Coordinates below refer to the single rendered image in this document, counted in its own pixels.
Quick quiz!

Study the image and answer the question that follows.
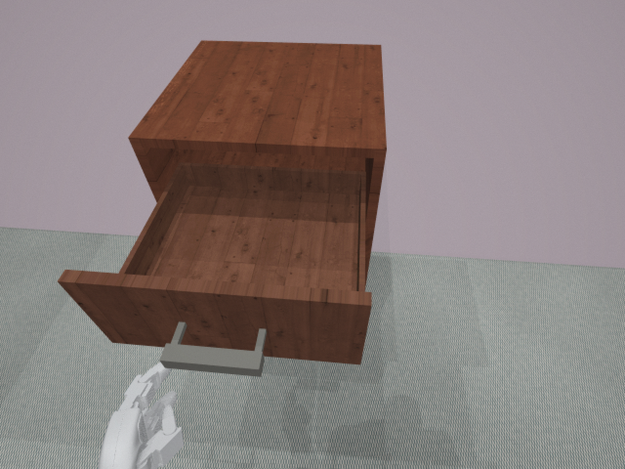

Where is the robot left hand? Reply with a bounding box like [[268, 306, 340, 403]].
[[98, 362, 184, 469]]

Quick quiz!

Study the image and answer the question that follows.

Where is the cabinet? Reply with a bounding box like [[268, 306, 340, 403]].
[[128, 40, 387, 286]]

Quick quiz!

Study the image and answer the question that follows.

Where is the handle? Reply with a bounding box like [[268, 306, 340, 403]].
[[160, 321, 267, 377]]

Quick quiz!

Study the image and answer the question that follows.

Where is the drawer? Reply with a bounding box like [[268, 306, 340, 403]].
[[58, 162, 372, 364]]

